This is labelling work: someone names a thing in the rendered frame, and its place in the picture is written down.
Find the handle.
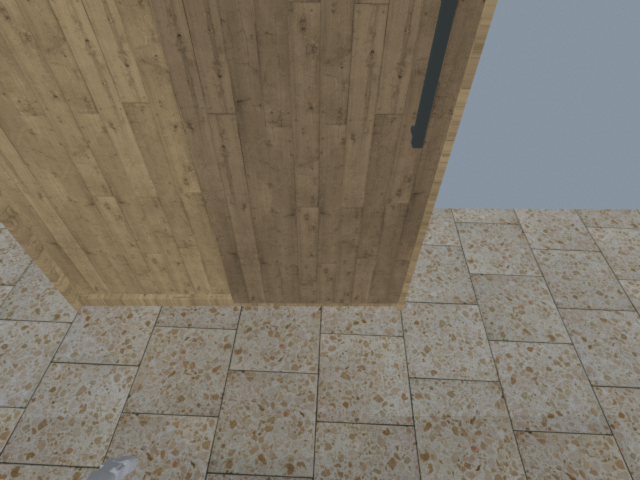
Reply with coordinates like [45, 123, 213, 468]
[411, 0, 458, 148]

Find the robot left hand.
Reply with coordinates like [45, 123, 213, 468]
[85, 455, 138, 480]

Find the wardrobe door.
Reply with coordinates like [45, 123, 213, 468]
[150, 0, 486, 304]
[0, 0, 231, 294]

